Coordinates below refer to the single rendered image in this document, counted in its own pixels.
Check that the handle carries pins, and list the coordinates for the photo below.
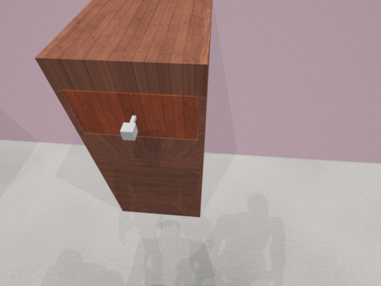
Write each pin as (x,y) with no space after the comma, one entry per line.
(129,131)

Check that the cabinet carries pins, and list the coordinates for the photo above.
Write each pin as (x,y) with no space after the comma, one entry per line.
(140,46)

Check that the drawer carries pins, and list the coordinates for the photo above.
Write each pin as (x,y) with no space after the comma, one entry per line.
(158,115)

